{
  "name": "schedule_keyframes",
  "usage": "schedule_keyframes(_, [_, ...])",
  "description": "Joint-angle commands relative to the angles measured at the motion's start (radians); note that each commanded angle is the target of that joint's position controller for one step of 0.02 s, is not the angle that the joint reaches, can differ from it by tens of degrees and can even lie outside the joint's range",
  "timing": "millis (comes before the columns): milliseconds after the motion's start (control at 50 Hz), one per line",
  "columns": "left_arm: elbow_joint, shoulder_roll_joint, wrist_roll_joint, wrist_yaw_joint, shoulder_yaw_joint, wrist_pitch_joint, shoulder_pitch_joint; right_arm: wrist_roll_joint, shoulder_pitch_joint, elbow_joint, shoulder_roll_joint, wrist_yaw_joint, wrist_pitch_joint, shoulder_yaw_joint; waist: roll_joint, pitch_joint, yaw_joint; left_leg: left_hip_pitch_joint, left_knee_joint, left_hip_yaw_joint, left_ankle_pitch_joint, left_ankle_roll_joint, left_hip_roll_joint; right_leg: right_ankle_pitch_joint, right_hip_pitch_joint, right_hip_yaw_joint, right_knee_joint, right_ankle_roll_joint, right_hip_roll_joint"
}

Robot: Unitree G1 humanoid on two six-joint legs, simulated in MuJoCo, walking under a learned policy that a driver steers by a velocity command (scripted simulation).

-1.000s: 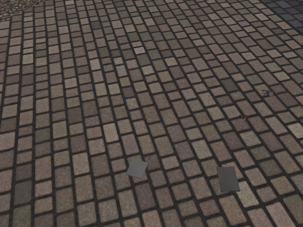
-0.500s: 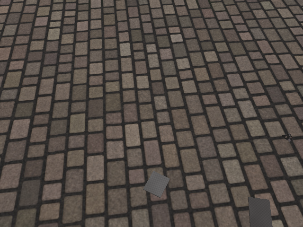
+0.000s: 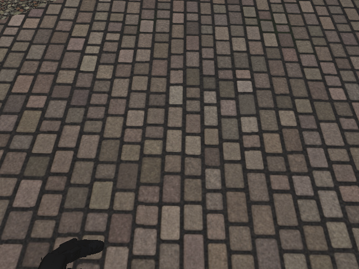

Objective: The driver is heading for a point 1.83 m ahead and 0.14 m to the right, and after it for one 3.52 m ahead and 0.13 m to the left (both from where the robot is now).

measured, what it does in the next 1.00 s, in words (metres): walks ahead: right foot, then left foot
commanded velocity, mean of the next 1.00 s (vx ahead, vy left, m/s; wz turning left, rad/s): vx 0.50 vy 0.00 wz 0.06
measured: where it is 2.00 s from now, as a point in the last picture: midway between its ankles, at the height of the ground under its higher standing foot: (156, 125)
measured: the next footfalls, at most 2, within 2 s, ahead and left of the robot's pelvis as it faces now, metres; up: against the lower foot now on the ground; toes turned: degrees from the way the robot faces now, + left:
right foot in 0.02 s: +0.18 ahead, -0.10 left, +0.00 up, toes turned +0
left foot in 0.54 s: +0.45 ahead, +0.10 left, +0.00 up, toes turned +5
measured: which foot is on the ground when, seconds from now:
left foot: down 0.00-0.04, up 0.06-0.52, down 0.54-1.00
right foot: up 0.00-0.00, down 0.02-0.56, up 0.58-1.00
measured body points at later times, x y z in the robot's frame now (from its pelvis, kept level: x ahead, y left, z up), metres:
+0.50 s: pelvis +0.27 +0.00 +0.01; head +0.31 +0.00 +0.46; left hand +0.20 +0.24 -0.13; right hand +0.50 -0.20 -0.09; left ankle +0.41 +0.10 -0.71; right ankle +0.14 -0.10 -0.73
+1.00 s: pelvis +0.53 +0.03 +0.01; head +0.56 +0.03 +0.46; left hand +0.71 +0.25 -0.10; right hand +0.47 -0.22 -0.13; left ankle +0.41 +0.10 -0.73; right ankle +0.70 -0.09 -0.69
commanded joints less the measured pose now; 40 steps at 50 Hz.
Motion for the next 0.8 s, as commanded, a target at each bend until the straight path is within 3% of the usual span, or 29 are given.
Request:
schedule_keyframes(20, [0.033,0.19,0.01,0.035,0.064,-0.033,0.36,0.004,-0.031,-0.057,-0.143,0.008,-0.026,-0.023,0.071,-0.222,0.227,-0.19,0.476,-0.035,0.878,0.005,0.195,-0.062,0.554,0.1,-0.064,-0.092,-0.083])
schedule_keyframes(40, [0.042,0.298,0.036,0.042,0.093,-0.029,0.471,0.045,0.092,-0.074,-0.043,0.014,-0.026,-0.004,-0.155,-0.391,0.199,-0.481,0.846,0.067,0.329,-0.044,0.054,-0.102,0.86,0.537,-0.062,-0.225,-0.379])
schedule_keyframes(60, [0.064,0.255,0.01,0.027,0.094,-0.01,0.449,0.027,0.116,-0.058,-0.109,0.008,-0.02,-0.015,-0.163,-0.39,0.175,-0.623,0.985,0.084,-0.102,-0.04,0.009,-0.15,0.831,0.787,-0.191,-0.275,-0.438])
schedule_keyframes(80, [0.046,0.18,-0.008,0.021,0.079,-0.007,0.345,0.001,0.024,-0.067,-0.128,0.007,-0.013,-0.02,-0.05,-0.192,0.14,-0.683,1.013,0.067,-0.013,-0.037,0.072,-0.249,0.657,0.661,-0.224,-0.255,-0.39])
schedule_keyframes(100, [0.039,0.119,-0.009,0.017,0.065,-0.011,0.278,-0.007,-0.06,-0.086,-0.111,0.015,-0.016,-0.014,0.018,-0.093,0.132,-0.685,0.963,0.071,0.054,-0.037,0.107,-0.207,0.527,0.527,-0.256,-0.229,-0.341])
schedule_keyframes(140, [0.068,0.085,-0.005,0.02,0.051,-0.023,0.276,-0.019,-0.106,-0.107,-0.093,0.03,-0.002,-0.013,-0.021,-0.022,0.095,-0.646,0.875,0.09,0.085,-0.043,0.152,-0.05,0.393,0.354,-0.304,-0.18,-0.253])
schedule_keyframes(220, [0.123,0.103,-0.021,0.012,0.055,-0.051,0.356,-0.028,-0.134,-0.12,-0.056,0.05,0.02,-0.003,-0.053,-0.024,0.071,-0.667,0.787,0.145,0.136,-0.07,0.18,0.107,0.374,0.233,-0.356,-0.183,-0.215])
schedule_keyframes(280, [0.148,0.105,-0.022,0.012,0.055,-0.049,0.406,-0.026,-0.288,-0.175,-0.049,0.057,0.021,0.008,-0.046,0.015,0.097,-0.746,0.647,0.195,0.247,-0.095,0.216,0.149,0.385,0.166,-0.397,-0.177,-0.185])
schedule_keyframes(340, [0.17,0.112,-0.025,0.011,0.054,-0.046,0.454,-0.018,-0.416,-0.216,-0.023,0.062,0.016,0.027,-0.052,0.022,0.128,-0.695,0.449,0.241,0.356,-0.104,0.206,0.231,0.39,0.102,-0.392,-0.15,-0.153])
schedule_keyframes(420, [0.198,0.135,-0.019,0.018,0.057,-0.04,0.518,-0.01,-0.515,-0.247,-0.038,0.056,0.012,0.032,-0.056,0.025,0.158,-0.655,0.31,0.262,0.373,-0.084,0.179,0.295,0.488,0.104,-0.358,-0.141,-0.193])
schedule_keyframes(480, [0.212,0.149,-0.012,0.028,0.059,-0.031,0.515,-0.012,-0.502,-0.251,-0.06,0.047,0.004,0.023,-0.059,0.017,0.132,-0.594,0.242,0.263,0.277,-0.044,0.151,0.449,0.571,0.104,-0.27,-0.127,-0.228])
schedule_keyframes(500, [0.214,0.155,-0.012,0.031,0.06,-0.028,0.507,-0.016,-0.439,-0.23,-0.071,0.041,-0.001,0.016,-0.061,-0.016,0.102,-0.505,0.211,0.271,0.245,-0.028,0.123,0.565,0.582,0.092,-0.189,-0.115,-0.223])
schedule_keyframes(520, [0.216,0.155,-0.015,0.031,0.059,-0.022,0.497,-0.021,-0.308,-0.184,-0.086,0.033,-0.01,0.005,-0.037,-0.083,0.043,-0.341,0.143,0.286,0.267,-0.004,0.096,0.623,0.561,0.06,-0.034,-0.098,-0.193])
schedule_keyframes(540, [0.203,0.138,-0.02,0.031,0.052,-0.022,0.493,-0.039,-0.142,-0.136,-0.133,0.021,-0.021,-0.012,-0.004,-0.183,-0.017,-0.093,0.141,0.201,0.263,0.035,0.177,0.468,0.419,0.03,0.173,-0.079,-0.154])
schedule_keyframes(560, [0.155,0.051,-0.045,0.025,0.029,-0.024,0.535,-0.061,-0.016,-0.125,-0.232,0.01,-0.024,-0.037,0.173,-0.323,-0.026,0.188,0.103,-0.189,0.156,0.121,0.469,0.002,0.118,-0.041,0.521,-0.037,-0.041])
schedule_keyframes(580, [0.17,0.096,-0.036,0.028,0.048,-0.019,0.577,-0.021,-0.024,-0.115,-0.243,0.019,-0.006,-0.046,0.242,-0.363,-0.001,0.212,-0.015,-0.485,0.163,0.196,0.567,-0.468,-0.058,0.024,0.717,-0.037,0.058])
schedule_keyframes(600, [0.163,0.138,-0.016,0.029,0.062,-0.012,0.502,0.002,-0.121,-0.125,-0.184,0.024,0.001,-0.034,0.127,-0.199,0.037,0.084,-0.027,-0.347,0.118,0.173,0.514,-0.399,-0.128,0.077,0.756,-0.047,-0.012])
schedule_keyframes(620, [0.148,0.111,-0.013,0.021,0.056,-0.017,0.44,0.004,-0.194,-0.135,-0.122,0.028,-0.004,-0.018,0.085,-0.093,0.056,-0.055,-0.067,-0.226,0.154,0.153,0.468,-0.325,-0.127,0.078,0.717,-0.046,-0.047])
schedule_keyframes(640, [0.148,0.089,-0.014,0.016,0.054,-0.014,0.422,0.001,-0.232,-0.134,-0.087,0.03,-0.011,-0.009,0.075,-0.041,0.088,-0.151,-0.109,-0.134,0.196,0.113,0.413,-0.278,-0.087,0.072,0.651,-0.043,-0.079])
schedule_keyframes(680, [0.162,0.068,0.008,0.005,0.051,0.011,0.442,0.002,-0.232,-0.112,-0.063,0.025,-0.025,-0.001,0.094,-0.019,0.129,-0.25,-0.15,-0.025,0.306,0.082,0.354,-0.243,-0.008,0.06,0.591,-0.021,-0.1])
schedule_keyframes(720, [0.155,0.061,0.009,-0.006,0.053,0.023,0.422,0.008,-0.185,-0.086,-0.08,0.025,-0.041,-0.006,0.082,-0.024,0.138,-0.248,-0.17,0.021,0.402,0.092,0.341,-0.201,-0.02,0.042,0.567,-0.007,-0.102])
schedule_keyframes(800, [0.102,0.062,0.007,-0.011,0.053,0.032,0.256,0.013,-0.108,-0.045,-0.085,0.025,-0.042,-0.007,0.074,0.025,0.114,-0.205,-0.213,0.084,0.446,0.092,0.317,-0.062,-0.149,0.015,0.441,0.024,-0.127])
Velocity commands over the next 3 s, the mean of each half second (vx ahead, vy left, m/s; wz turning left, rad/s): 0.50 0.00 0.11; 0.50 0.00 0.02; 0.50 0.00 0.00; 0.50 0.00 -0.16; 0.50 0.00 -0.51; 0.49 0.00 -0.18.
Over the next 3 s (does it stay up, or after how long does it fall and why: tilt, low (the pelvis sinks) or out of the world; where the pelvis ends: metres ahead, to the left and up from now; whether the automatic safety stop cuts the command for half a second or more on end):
stays up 1.61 -0.08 0.02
